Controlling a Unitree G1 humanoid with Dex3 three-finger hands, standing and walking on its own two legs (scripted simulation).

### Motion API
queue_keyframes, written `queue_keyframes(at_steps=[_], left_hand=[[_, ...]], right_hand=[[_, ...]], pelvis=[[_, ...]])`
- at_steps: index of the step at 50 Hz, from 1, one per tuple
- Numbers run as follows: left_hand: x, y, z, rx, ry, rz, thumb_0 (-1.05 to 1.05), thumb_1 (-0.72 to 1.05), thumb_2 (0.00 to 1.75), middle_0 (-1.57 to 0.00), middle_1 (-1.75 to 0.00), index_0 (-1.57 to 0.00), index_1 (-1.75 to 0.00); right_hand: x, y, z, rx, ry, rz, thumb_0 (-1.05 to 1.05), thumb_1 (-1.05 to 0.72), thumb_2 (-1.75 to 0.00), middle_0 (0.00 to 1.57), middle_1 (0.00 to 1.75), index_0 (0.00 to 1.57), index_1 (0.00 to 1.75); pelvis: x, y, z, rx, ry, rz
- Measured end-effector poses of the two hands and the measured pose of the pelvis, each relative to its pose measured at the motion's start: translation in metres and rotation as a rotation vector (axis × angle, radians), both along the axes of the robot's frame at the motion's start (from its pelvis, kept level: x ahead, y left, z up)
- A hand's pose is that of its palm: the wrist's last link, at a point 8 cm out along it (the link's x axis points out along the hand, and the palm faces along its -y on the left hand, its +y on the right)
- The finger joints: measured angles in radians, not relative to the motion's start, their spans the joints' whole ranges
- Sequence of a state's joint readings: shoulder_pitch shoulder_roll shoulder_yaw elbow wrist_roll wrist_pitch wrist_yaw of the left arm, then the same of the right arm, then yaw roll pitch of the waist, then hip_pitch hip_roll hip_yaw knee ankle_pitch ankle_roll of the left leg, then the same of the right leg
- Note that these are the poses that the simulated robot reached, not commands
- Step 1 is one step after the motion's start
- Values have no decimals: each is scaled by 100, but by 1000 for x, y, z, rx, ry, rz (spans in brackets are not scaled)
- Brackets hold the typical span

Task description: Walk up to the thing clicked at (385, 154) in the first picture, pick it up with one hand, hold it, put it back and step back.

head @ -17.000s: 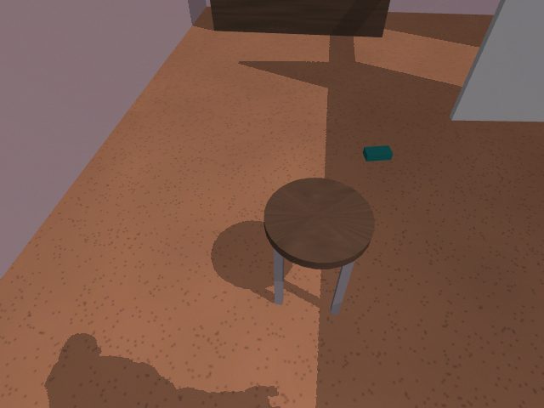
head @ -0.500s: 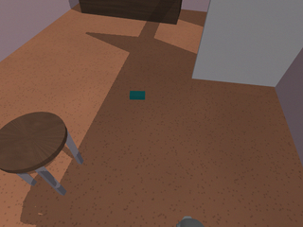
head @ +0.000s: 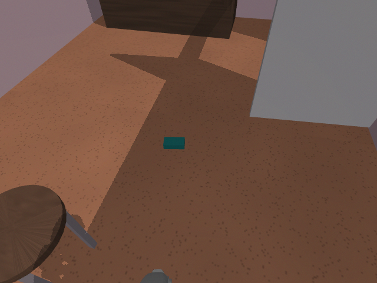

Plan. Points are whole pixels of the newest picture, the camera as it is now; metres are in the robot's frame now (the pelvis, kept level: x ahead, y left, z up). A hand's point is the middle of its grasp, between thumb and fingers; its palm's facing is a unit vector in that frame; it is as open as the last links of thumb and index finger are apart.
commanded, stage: walk up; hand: left
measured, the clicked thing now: (174, 143) +1.11 +0.19 -0.75
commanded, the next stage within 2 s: none
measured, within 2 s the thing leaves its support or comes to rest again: neither
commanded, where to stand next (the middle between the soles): +0.73 -0.06 m, yaw +1 degrees
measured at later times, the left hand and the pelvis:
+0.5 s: hand (107, 213) +0.32 +0.27 -0.14, palm faces -0.10 -0.93 -0.35, open 7.4 cm; pelvis +0.23 +0.00 -0.01, yaw -2 degrees
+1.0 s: hand (120, 182) +0.43 +0.26 -0.16, palm faces +0.00 -0.94 -0.35, open 7.4 cm; pelvis +0.42 -0.02 -0.02, yaw +1 degrees
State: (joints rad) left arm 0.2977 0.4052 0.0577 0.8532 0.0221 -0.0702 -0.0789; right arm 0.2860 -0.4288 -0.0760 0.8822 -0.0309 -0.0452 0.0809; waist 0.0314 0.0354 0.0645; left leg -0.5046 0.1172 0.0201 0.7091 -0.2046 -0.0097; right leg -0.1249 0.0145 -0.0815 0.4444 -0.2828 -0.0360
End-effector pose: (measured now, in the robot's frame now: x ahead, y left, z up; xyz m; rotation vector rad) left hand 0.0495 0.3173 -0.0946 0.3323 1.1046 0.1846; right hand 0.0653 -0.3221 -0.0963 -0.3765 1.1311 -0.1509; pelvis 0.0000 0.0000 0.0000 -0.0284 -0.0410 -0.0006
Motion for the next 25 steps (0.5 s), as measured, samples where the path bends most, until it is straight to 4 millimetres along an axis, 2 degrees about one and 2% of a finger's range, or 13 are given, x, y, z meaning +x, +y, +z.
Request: queue_keyframes(at_steps=[4, 8, 13, 17, 21, 25], left_hand=[[21, 22, -20, -8, 53, 29, 0, 90, 89, -20, -30, -21, -30], [55, 35, -38, -5, 116, 29, 0, 90, 89, -20, -30, -21, -30], [114, 32, -32, -28, 105, -6, 1, 90, 89, -20, -30, -21, -30], [162, 24, -22, -39, 81, -33, 0, 90, 89, -20, -30, -21, -30], [213, 11, -14, -31, 61, -60, 0, 90, 89, -20, -30, -21, -30], [269, -7, -8, -3, 14, -78, 0, 90, 89, -20, -30, -21, -30]], right_hand=[[54, 10, 4, -38, -19, 21, 1, -91, -90, 20, 30, 20, 30], [98, 21, 7, -68, -87, 11, 1, -91, -90, 20, 30, 20, 30], [126, 32, 21, -57, -89, -21, 0, -90, -90, 20, 30, 20, 30], [142, 29, 21, -47, -56, -34, 0, -90, -90, 20, 30, 20, 30], [158, 17, 13, -30, -22, -57, 0, -90, -90, 21, 30, 20, 30], [181, -5, -7, -12, 9, -85, 0, -90, -90, 21, 30, 20, 30]], pelvis=[[46, 14, -10, -13, 7, 5], [84, 27, -18, 15, 1, -6], [126, 27, -5, 25, -3, -14], [159, 23, 1, 30, -4, -21], [192, 14, 1, 38, -5, -22], [230, -5, -8, 55, -7, -25]])
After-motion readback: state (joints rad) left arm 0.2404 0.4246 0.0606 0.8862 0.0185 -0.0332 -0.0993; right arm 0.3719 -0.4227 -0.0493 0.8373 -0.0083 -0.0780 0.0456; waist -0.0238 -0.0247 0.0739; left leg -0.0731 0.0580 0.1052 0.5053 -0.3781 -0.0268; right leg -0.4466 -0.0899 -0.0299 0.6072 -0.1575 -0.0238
